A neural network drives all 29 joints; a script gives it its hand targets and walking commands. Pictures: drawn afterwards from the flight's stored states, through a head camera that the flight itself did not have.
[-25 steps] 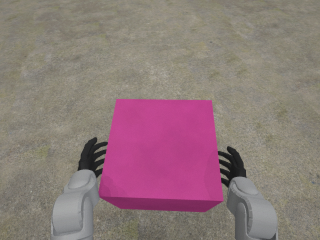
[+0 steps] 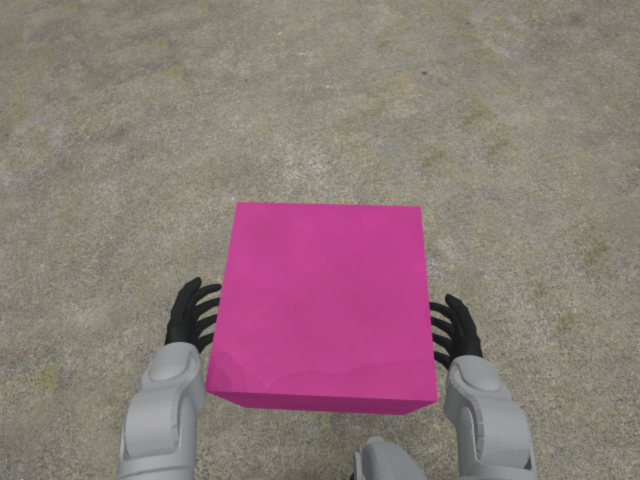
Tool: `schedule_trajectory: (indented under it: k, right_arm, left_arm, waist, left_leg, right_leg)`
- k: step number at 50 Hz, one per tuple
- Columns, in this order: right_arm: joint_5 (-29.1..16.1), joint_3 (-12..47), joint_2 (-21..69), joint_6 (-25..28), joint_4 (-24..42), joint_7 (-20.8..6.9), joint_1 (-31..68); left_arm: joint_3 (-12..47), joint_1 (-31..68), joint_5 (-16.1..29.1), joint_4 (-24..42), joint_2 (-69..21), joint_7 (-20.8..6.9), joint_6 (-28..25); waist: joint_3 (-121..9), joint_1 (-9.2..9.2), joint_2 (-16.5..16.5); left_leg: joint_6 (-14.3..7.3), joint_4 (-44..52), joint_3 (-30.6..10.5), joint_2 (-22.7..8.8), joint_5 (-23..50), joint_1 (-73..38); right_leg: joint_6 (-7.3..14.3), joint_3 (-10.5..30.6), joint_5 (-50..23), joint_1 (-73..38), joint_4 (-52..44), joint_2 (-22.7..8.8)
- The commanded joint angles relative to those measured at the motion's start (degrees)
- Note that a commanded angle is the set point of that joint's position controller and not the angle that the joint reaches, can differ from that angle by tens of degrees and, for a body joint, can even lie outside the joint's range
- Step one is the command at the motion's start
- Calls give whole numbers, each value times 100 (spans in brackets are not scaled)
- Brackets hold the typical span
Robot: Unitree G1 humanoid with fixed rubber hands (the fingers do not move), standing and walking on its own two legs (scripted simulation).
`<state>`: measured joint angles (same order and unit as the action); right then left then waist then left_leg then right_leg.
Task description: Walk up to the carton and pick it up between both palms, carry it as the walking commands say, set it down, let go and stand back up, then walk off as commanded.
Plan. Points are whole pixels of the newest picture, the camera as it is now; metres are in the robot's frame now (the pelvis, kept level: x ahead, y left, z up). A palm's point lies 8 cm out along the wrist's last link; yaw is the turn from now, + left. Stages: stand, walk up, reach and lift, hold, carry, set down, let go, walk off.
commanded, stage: carry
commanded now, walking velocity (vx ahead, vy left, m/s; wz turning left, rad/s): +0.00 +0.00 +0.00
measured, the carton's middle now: (325, 315) +0.33 +0.00 -0.08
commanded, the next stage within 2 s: none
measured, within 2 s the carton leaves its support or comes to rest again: neither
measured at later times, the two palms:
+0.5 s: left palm (222, 163) +0.53 +0.15 +0.04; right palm (444, 176) +0.51 -0.18 +0.02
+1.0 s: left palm (227, 92) +0.69 +0.16 +0.04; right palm (422, 108) +0.66 -0.17 +0.02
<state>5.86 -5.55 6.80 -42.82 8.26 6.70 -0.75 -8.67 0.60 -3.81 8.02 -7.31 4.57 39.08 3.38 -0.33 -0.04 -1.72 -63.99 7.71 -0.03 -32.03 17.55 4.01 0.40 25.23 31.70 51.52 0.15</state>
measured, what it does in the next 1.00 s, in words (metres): walks ahead: left foot, then right foot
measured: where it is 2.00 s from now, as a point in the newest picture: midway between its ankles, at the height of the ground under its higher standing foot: (313, 298)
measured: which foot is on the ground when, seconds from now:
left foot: up 0.00-0.30, down 0.32-0.60, up 0.62-0.82, down 0.84-1.00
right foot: down 0.00-0.32, up 0.34-0.56, down 0.58-1.00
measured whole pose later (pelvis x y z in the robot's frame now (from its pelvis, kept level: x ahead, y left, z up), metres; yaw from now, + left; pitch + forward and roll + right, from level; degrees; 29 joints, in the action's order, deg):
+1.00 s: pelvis +0.41 +0.01 +0.01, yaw -2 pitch +7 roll -1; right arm 5.9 -7.1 5.9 -41.0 0.6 6.1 1.4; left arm -8.9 4.4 -4.9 2.7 -7.2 5.0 39.0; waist -4.7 -0.4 -1.3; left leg -3.9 -39.5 8.0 0.3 -29.9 16.7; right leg 1.5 -1.9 28.3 22.7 43.4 -0.6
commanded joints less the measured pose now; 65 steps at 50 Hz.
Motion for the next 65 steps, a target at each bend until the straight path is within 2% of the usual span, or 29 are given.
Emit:
schedule_trajectory:
  k: [1, 8, 13, 15, 16, 17, 18, 22, 27, 28, 29, 30, 33, 39, 41, 42, 43, 45, 48, 51, 53, 54, 55, 57, 59, 60, 62, 63, 65]
  right_arm:
    - [-1215, 3776, 3567, 648, 1010, -1123, 3163]
    - [-1204, 3718, 3392, 639, 1181, -1162, 2884]
    - [-1098, 3529, 3229, 456, 1068, -1231, 2952]
    - [-1078, 3536, 3285, 410, 790, -1292, 2852]
    - [-1073, 3398, 3155, 347, 621, -1281, 2610]
    - [-1040, 3277, 3193, 345, 486, -1282, 2511]
    - [-928, 3155, 3182, 338, 142, -1350, 2266]
    - [-1272, 3583, 3612, 543, 603, -1449, 3598]
    - [-1258, 3696, 3627, 450, 665, -1420, 3519]
    - [-1141, 3592, 3500, 444, 509, -1389, 3367]
    - [-1163, 3606, 3536, 462, 579, -1383, 3615]
    - [-1128, 3571, 3523, 428, 509, -1353, 3786]
    - [-1140, 3568, 3680, 453, 326, -1425, 3959]
    - [-1277, 3616, 3664, 540, 673, -1408, 4097]
    - [-1252, 3623, 3701, 502, 460, -1432, 3788]
    - [-1234, 3569, 3589, 512, 531, -1431, 3776]
    - [-1251, 3491, 3545, 526, 330, -1464, 3562]
    - [-1221, 3338, 3552, 572, 206, -1475, 3459]
    - [-1340, 3594, 3814, 648, 516, -1566, 3818]
    - [-1268, 3636, 3701, 599, 547, -1566, 4057]
    - [-1229, 3572, 3552, 588, 510, -1515, 4197]
    - [-1236, 3513, 3567, 581, 451, -1494, 4273]
    - [-1237, 3442, 3500, 567, 299, -1515, 4397]
    - [-1221, 3416, 3525, 673, 163, -1536, 4080]
    - [-1255, 3278, 3505, 721, 142, -1568, 3869]
    - [-1279, 3369, 3646, 725, 149, -1588, 3817]
    - [-1267, 3176, 3675, 776, -126, -1675, 3838]
    - [-1200, 3166, 3662, 771, -93, -1672, 3661]
    - [-1390, 3343, 3730, 815, 288, -1711, 4197]
  left_arm:
    - [3473, 2321, 1034, 816, -3102, -1200, -254]
    - [3785, 2636, 1074, 1415, -3026, -1153, -271]
    - [3707, 2614, 896, 1146, -2979, -1175, -51]
    - [3656, 2597, 781, 807, -2967, -1192, 27]
    - [3594, 2490, 783, 674, -2845, -1190, 91]
    - [3618, 2255, 777, 437, -2985, -1234, 147]
    - [3546, 2064, 734, 272, -2918, -1277, 111]
    - [3556, 2929, 914, 243, -3494, -1321, -115]
    - [3621, 2634, 820, 86, -3533, -1331, -1]
    - [3535, 2591, 786, 46, -3463, -1350, -21]
    - [3598, 2910, 826, 232, -3468, -1323, -69]
    - [3448, 2994, 796, -8, -3403, -1306, -75]
    - [3427, 3096, 648, 4, -3367, -1300, -60]
    - [3599, 3013, 674, 107, -3566, -1252, -65]
    - [3566, 2917, 631, 37, -3546, -1241, -58]
    - [3530, 2856, 622, 27, -3489, -1242, -50]
    - [3542, 2884, 610, 74, -3409, -1228, -78]
    - [3585, 2930, 633, -35, -3545, -1265, -85]
    - [3622, 3172, 673, 120, -3773, -1316, -180]
    - [3575, 2924, 667, -302, -3906, -1361, -86]
    - [3478, 2881, 601, -490, -3791, -1316, -89]
    - [3447, 2899, 632, -525, -3791, -1305, -106]
    - [3355, 2765, 493, -881, -3720, -1278, -81]
    - [3524, 2784, 549, -637, -3794, -1256, -156]
    - [3694, 3316, 628, -228, -3820, -1204, -164]
    - [3829, 3404, 695, -172, -3908, -1231, -160]
    - [3935, 3760, 704, 55, -3804, -1215, -214]
    - [3904, 3199, 666, -307, -3841, -1246, -189]
    - [3723, 3236, 656, -487, -3991, -1289, -208]
  waist:
    - [-3031, 336, 1440]
    - [-2881, 430, 712]
    - [-2853, 201, 570]
    - [-3378, -126, 336]
    - [-4094, -360, -622]
    - [-4050, -399, -1881]
    - [-3877, -296, -2001]
    - [-2571, -134, -275]
    - [-3039, 186, -761]
    - [-3123, 244, -140]
    - [-3193, 157, 909]
    - [-3264, 59, 1790]
    - [-2944, 210, 1456]
    - [-3233, 213, 1104]
    - [-3348, 54, 986]
    - [-3632, -2, 590]
    - [-3793, -95, -275]
    - [-3487, -116, -2016]
    - [-2884, -118, -1127]
    - [-3004, 55, -507]
    - [-3286, 171, 857]
    - [-3211, 313, 1845]
    - [-3053, 388, 2181]
    - [-2607, 432, 1509]
    - [-2480, 111, 365]
    - [-2825, -169, -26]
    - [-2943, -118, -2319]
    - [-3104, -16, -1816]
    - [-2365, -81, -1157]
  left_leg:
    - [66, -1232, -667, 223, -281, 3110]
    - [-33, 180, -410, 228, 271, 3461]
    - [-118, 2907, 392, 663, 2585, 492]
    - [-567, 3318, -363, -66, 5473, -1712]
    - [-1439, 2679, -1625, -1206, 9181, -3547]
    - [-2231, 2562, -2754, -1993, 11534, -4936]
    - [-2363, 2797, -3173, -2278, 11162, -4840]
    - [-1829, 3140, -2617, -1783, 7428, -2810]
    - [-964, 2536, -1058, -1178, 6350, -1119]
    - [-573, 1992, -731, -789, 4992, -450]
    - [-84, 1295, -624, -291, 1470, 1002]
    - [111, 1003, -595, -14, -25, 1565]
    - [70, 1038, -604, 91, -85, 2055]
    - [107, 2421, -413, 16, 906, 1462]
    - [42, 2917, -345, -45, 1979, 334]
    - [0, 3115, -474, -218, 4202, -704]
    - [-219, 2772, -889, -673, 7220, -2036]
    - [-882, 2603, -1913, -1558, 11636, -4222]
    - [-757, 2807, -1777, -1452, 9969, -3786]
    - [-232, 2396, -1142, -1158, 8548, -1823]
    - [357, 1007, -591, -526, 5536, 524]
    - [613, 19, -299, -16, 2754, 2093]
    - [640, -385, -422, 313, -720, 3126]
    - [358, 362, -1249, -52, -1580, 3562]
    - [281, 2506, -1054, -149, 18, 2268]
    - [256, 3482, -788, -212, 2614, -29]
    - [-212, 3178, -2280, -1421, 11323, -3525]
    - [-237, 3086, -2494, -1647, 11956, -3684]
    - [-86, 3352, -2426, -1558, 10681, -3227]
  right_leg:
    - [72, 2019, -10070, -5963, -1841, -1405]
    - [87, 1557, -9020, -5810, -2207, -1218]
    - [-218, 377, -8477, -3556, -1503, -724]
    - [-667, 135, -8221, -2228, 225, -618]
    - [-1016, -58, -5191, -711, 2241, -146]
    - [-1068, -29, 929, 1156, 3638, 667]
    - [-890, 403, 2109, 1732, 4156, 498]
    - [-476, 377, 1689, 1668, 2382, -149]
    - [-579, -174, -1216, -1768, -2483, -287]
    - [-673, -29, -3462, -2731, -3215, -481]
    - [-397, 1308, -8154, -3984, -2515, -1559]
    - [-79, 1733, -10597, -4646, -2086, -1928]
    - [324, 1522, -9568, -4650, -2002, -1655]
    - [288, 1201, -8494, -4589, -1733, -1453]
    - [79, 739, -8472, -3807, -1302, -1240]
    - [-141, 322, -7972, -3141, -846, -999]
    - [-422, -15, -6451, -1969, -135, -657]
    - [-681, -619, 542, 777, -99, 104]
    - [-595, -689, 672, 801, -1095, 50]
    - [-406, -477, -1995, -1639, -1890, -215]
    - [37, 553, -7234, -4022, -1350, -952]
    - [541, 1129, -9739, -5298, -1231, -1446]
    - [1142, 1783, -10641, -5911, -1340, -1907]
    - [1101, 2031, -9140, -5500, -1301, -1905]
    - [468, 1243, -7868, -4372, -527, -1473]
    - [81, 321, -7002, -2792, -31, -1086]
    - [-543, -617, 773, 671, 1619, 95]
    - [-462, -283, 1031, 537, 1552, 30]
    - [-463, -370, 849, 910, 1354, 54]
